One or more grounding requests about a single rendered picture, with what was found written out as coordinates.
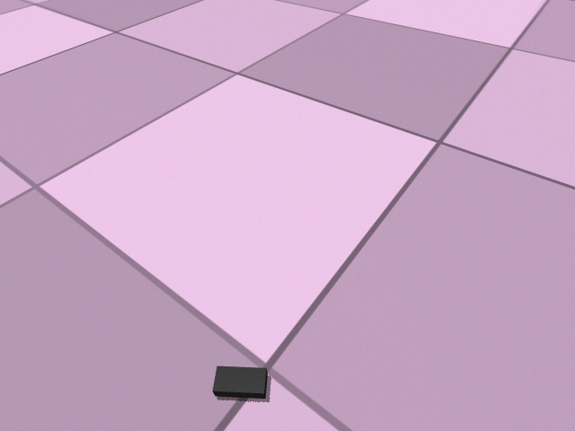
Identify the carton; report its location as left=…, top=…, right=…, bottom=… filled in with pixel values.
left=212, top=366, right=268, bottom=399

